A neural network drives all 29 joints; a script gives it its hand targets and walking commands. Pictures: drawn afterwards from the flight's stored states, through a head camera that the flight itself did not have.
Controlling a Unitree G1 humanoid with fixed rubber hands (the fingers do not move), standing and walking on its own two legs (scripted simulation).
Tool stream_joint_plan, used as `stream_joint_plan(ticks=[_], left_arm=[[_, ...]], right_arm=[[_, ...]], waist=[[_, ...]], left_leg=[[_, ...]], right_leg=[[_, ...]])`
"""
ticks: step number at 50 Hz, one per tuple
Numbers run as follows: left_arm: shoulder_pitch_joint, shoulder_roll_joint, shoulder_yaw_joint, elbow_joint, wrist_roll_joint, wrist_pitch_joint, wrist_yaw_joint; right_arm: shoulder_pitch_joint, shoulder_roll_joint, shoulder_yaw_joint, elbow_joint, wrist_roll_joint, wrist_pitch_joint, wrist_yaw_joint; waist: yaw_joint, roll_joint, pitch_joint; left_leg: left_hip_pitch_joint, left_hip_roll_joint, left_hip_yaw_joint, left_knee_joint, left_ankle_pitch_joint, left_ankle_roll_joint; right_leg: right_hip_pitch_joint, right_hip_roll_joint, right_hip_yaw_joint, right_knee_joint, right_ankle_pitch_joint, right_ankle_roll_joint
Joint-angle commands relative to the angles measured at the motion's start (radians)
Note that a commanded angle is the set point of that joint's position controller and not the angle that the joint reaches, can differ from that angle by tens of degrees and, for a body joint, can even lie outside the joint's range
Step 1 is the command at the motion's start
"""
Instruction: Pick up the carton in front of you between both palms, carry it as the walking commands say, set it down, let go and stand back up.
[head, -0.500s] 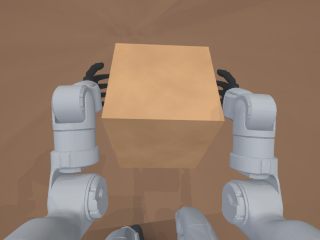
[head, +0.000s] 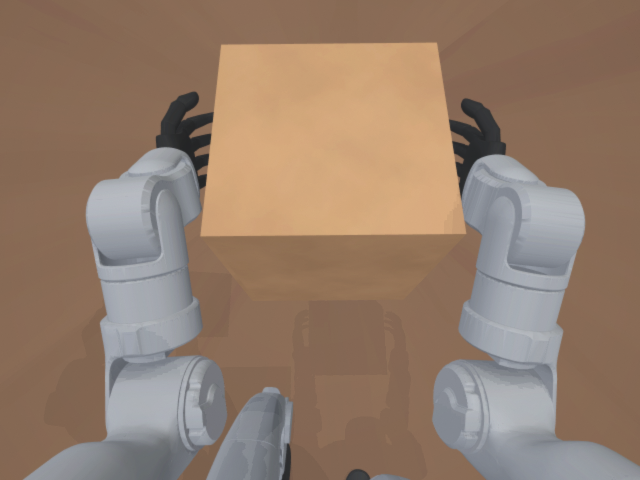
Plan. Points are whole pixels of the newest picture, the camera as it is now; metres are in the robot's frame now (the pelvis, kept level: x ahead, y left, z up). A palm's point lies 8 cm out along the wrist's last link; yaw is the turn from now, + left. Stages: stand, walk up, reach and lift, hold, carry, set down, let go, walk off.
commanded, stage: carry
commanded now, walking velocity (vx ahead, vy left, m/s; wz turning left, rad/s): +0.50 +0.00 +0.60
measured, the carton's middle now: (328, 194) +0.41 +0.03 +0.08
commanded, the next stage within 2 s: none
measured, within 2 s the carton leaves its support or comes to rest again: neither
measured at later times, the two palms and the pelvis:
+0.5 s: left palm out of the picture +0.68 +0.24 +0.19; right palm out of the picture +0.73 -0.05 +0.19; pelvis +0.33 +0.03 +0.03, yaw +12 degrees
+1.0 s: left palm out of the picture +0.94 +0.38 +0.21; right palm out of the picture +1.02 +0.09 +0.21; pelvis +0.62 +0.12 +0.07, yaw +16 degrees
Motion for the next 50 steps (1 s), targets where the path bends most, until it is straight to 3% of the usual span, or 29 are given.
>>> stream_joint_plan(ticks=[1, 4, 6, 7, 8, 9, 10, 11, 12, 13, 15, 19, 24, 26, 27, 28, 29, 31, 34, 37, 40, 41, 42, 43, 44, 45, 46, 48, 50], left_arm=[[-0.708, -0.960, -0.732, -0.012, -0.464, 0.049, -0.268], [-0.668, -0.952, -0.687, 0.108, -0.419, 0.058, -0.277], [-0.653, -0.957, -0.652, 0.175, -0.390, 0.060, -0.277], [-0.649, -0.964, -0.636, 0.197, -0.374, 0.059, -0.276], [-0.651, -0.962, -0.619, 0.214, -0.352, 0.057, -0.274], [-0.656, -0.983, -0.598, 0.228, -0.336, 0.056, -0.274], [-0.692, -0.968, -0.588, 0.223, -0.317, 0.049, -0.268], [-0.703, -0.986, -0.573, 0.218, -0.308, 0.040, -0.259], [-0.698, -0.982, -0.556, 0.206, -0.294, 0.032, -0.249], [-0.696, -0.984, -0.544, 0.192, -0.284, 0.026, -0.239], [-0.676, -0.978, -0.524, 0.173, -0.270, 0.018, -0.218], [-0.649, -0.970, -0.553, 0.129, -0.263, 0.012, -0.194], [-0.682, -0.952, -0.626, 0.073, -0.298, 0.029, -0.191], [-0.673, -0.957, -0.647, 0.102, -0.320, 0.038, -0.202], [-0.645, -0.942, -0.644, 0.126, -0.324, 0.038, -0.209], [-0.662, -0.926, -0.641, 0.144, -0.327, 0.033, -0.213], [-0.677, -0.938, -0.636, 0.130, -0.343, 0.034, -0.221], [-0.763, -1.010, -0.679, 0.060, -0.413, 0.035, -0.238], [-0.867, -1.059, -0.700, -0.002, -0.479, 0.033, -0.253], [-0.867, -1.056, -0.684, 0.022, -0.508, 0.052, -0.271], [-0.828, -1.055, -0.664, 0.128, -0.510, 0.053, -0.293], [-0.819, -1.059, -0.659, 0.167, -0.510, 0.048, -0.300], [-0.819, -1.070, -0.658, 0.199, -0.513, 0.042, -0.305], [-0.814, -1.080, -0.659, 0.225, -0.512, 0.035, -0.310], [-0.822, -1.083, -0.657, 0.244, -0.502, 0.028, -0.314], [-0.842, -1.110, -0.643, 0.258, -0.499, 0.031, -0.317], [-0.886, -1.112, -0.652, 0.234, -0.496, 0.026, -0.313], [-0.877, -1.117, -0.641, 0.198, -0.482, 0.025, -0.295], [-0.822, -1.094, -0.623, 0.167, -0.449, 0.027, -0.261]], right_arm=[[-0.621, 0.797, 0.668, 0.083, 0.307, -0.008, 0.169], [-0.652, 0.834, 0.684, 0.163, 0.338, 0.009, 0.188], [-0.676, 0.876, 0.680, 0.224, 0.372, 0.011, 0.207], [-0.669, 0.900, 0.672, 0.259, 0.391, 0.009, 0.218], [-0.671, 0.933, 0.670, 0.284, 0.418, 0.005, 0.230], [-0.705, 0.939, 0.664, 0.302, 0.430, -0.007, 0.240], [-0.728, 1.007, 0.676, 0.314, 0.466, -0.013, 0.254], [-0.797, 1.044, 0.689, 0.263, 0.505, -0.019, 0.265], [-0.857, 1.096, 0.707, 0.224, 0.554, -0.027, 0.272], [-0.909, 1.127, 0.719, 0.179, 0.589, -0.036, 0.274], [-0.956, 1.144, 0.720, 0.124, 0.622, -0.046, 0.271], [-0.876, 1.107, 0.688, 0.111, 0.598, -0.046, 0.255], [-0.771, 0.998, 0.670, 0.119, 0.522, -0.022, 0.234], [-0.734, 0.966, 0.671, 0.156, 0.495, -0.008, 0.230], [-0.732, 0.949, 0.671, 0.165, 0.485, 0.001, 0.232], [-0.743, 0.943, 0.657, 0.173, 0.478, 0.012, 0.238], [-0.795, 0.939, 0.657, 0.187, 0.469, 0.010, 0.239], [-0.769, 0.958, 0.635, 0.205, 0.451, 0.004, 0.234], [-0.765, 0.946, 0.611, 0.194, 0.413, 0.001, 0.208], [-0.702, 0.889, 0.566, 0.219, 0.338, 0.001, 0.171], [-0.627, 0.836, 0.517, 0.292, 0.261, -0.003, 0.151], [-0.622, 0.828, 0.505, 0.317, 0.243, -0.006, 0.151], [-0.612, 0.829, 0.494, 0.347, 0.232, -0.011, 0.153], [-0.598, 0.824, 0.481, 0.377, 0.233, -0.018, 0.157], [-0.587, 0.827, 0.479, 0.391, 0.238, -0.023, 0.164], [-0.601, 0.817, 0.477, 0.401, 0.230, -0.036, 0.169], [-0.639, 0.857, 0.509, 0.355, 0.264, -0.036, 0.180], [-0.763, 0.955, 0.582, 0.227, 0.362, -0.036, 0.197], [-0.846, 1.012, 0.639, 0.140, 0.452, -0.031, 0.208]], waist=[[-0.023, -0.095, -0.553], [-0.037, -0.158, -0.484], [-0.106, -0.184, -0.509], [-0.158, -0.152, -0.565], [-0.212, -0.066, -0.625], [-0.193, 0.238, -0.695], [-0.199, 0.253, -0.650], [-0.191, 0.174, -0.613], [-0.192, 0.044, -0.591], [-0.182, -0.012, -0.572], [-0.153, 0.011, -0.594], [-0.160, 0.077, -0.588], [-0.156, 0.180, -0.586], [-0.069, 0.114, -0.661], [-0.019, -0.047, -0.752], [-0.014, -0.406, -0.776], [-0.011, -0.286, -0.736], [0.008, -0.032, -0.608], [-0.005, -0.112, -0.565], [0.000, -0.142, -0.540], [-0.001, -0.196, -0.515], [-0.016, -0.200, -0.514], [-0.066, -0.166, -0.550], [-0.128, -0.103, -0.626], [-0.191, 0.043, -0.702], [-0.180, 0.375, -0.697], [-0.164, 0.253, -0.626], [-0.161, 0.065, -0.541], [-0.133, 0.094, -0.547]], left_leg=[[-0.049, 0.013, 0.043, -0.219, 0.086, -0.002], [0.153, -0.039, 0.167, -0.431, 0.162, 0.026], [0.354, -0.119, 0.242, -0.508, 0.132, 0.054], [0.554, -0.157, 0.238, -0.597, 0.155, 0.075], [0.796, -0.064, 0.049, -0.608, 0.078, 0.103], [0.999, 0.245, -0.593, -0.746, 0.011, 0.288], [1.041, 0.264, -0.795, -0.853, 0.202, 0.355], [1.021, 0.254, -0.675, -0.773, 0.368, 0.343], [0.972, 0.234, -0.564, -0.715, 0.505, 0.306], [0.910, 0.214, -0.492, -0.709, 0.511, 0.264], [0.836, 0.180, -0.411, -0.736, 0.404, 0.223], [0.794, 0.161, -0.321, -0.739, 0.441, 0.244], [0.717, 0.108, -0.220, -0.677, 0.472, 0.186], [0.496, 0.061, -0.115, -0.461, 0.560, 0.109], [0.280, -0.013, -0.059, -0.247, 0.360, 0.048], [0.007, -0.130, -0.017, -0.017, -0.177, -0.009], [-0.050, -0.060, -0.088, 0.127, -0.205, 0.012], [-0.133, -0.009, -0.080, 0.205, -0.100, 0.014], [-0.088, 0.000, -0.060, 0.022, -0.056, 0.006], [-0.023, -0.024, 0.001, -0.227, -0.102, -0.002], [0.189, -0.080, 0.126, -0.502, 0.013, -0.008], [0.310, -0.103, 0.170, -0.573, 0.058, 0.001], [0.531, -0.124, 0.204, -0.651, 0.156, 0.012], [0.798, -0.090, 0.176, -0.644, 0.161, 0.023], [1.037, 0.145, -0.099, -0.690, -0.022, 0.055], [1.153, 0.395, -0.629, -0.825, 0.027, 0.187], [1.100, 0.398, -0.623, -0.828, 0.101, 0.207], [1.015, 0.340, -0.401, -0.752, 0.394, 0.161], [0.968, 0.289, -0.251, -0.765, 0.379, 0.088]], right_leg=[[0.487, -0.245, 0.194, -0.076, 0.577, -0.139], [0.372, -0.208, 0.036, -0.088, 0.687, -0.081], [0.342, -0.210, -0.062, 0.095, 0.988, -0.030], [0.273, -0.188, -0.097, 0.269, 0.981, 0.007], [0.091, -0.170, -0.063, 0.453, 0.704, 0.043], [-0.230, -0.010, -0.013, 0.768, 0.200, 0.103], [-0.420, 0.075, 0.101, 0.965, -0.108, 0.097], [-0.495, 0.022, 0.179, 1.058, -0.110, 0.073], [-0.520, -0.015, 0.177, 1.058, -0.089, 0.058], [-0.515, -0.037, 0.177, 1.002, -0.064, 0.050], [-0.458, -0.055, 0.162, 0.888, -0.020, 0.046], [-0.456, -0.040, 0.109, 0.627, -0.089, 0.076], [-0.236, 0.023, 0.004, 0.253, 0.006, 0.092], [0.240, 0.048, -0.036, 0.089, 0.128, 0.063], [0.518, -0.170, 0.286, 0.012, -0.057, -0.026], [0.671, -0.434, 0.776, -0.090, 0.069, -0.175], [0.646, -0.437, 0.805, -0.076, 0.113, -0.199], [0.576, -0.398, 0.577, 0.004, 0.408, -0.179], [0.531, -0.312, 0.380, -0.046, 0.375, -0.108], [0.495, -0.283, 0.281, -0.065, 0.439, -0.121], [0.377, -0.227, 0.161, -0.049, 0.524, -0.087], [0.311, -0.222, 0.132, -0.019, 0.560, -0.079], [0.204, -0.208, 0.078, 0.080, 0.627, -0.058], [0.071, -0.178, 0.027, 0.224, 0.626, -0.020], [-0.125, -0.158, 0.017, 0.456, 0.240, 0.030], [-0.427, 0.018, 0.040, 0.712, -0.208, 0.064], [-0.501, -0.021, 0.137, 0.877, -0.197, 0.044], [-0.573, -0.058, 0.137, 0.956, -0.095, 0.021], [-0.543, -0.072, 0.132, 0.898, -0.025, 0.012]])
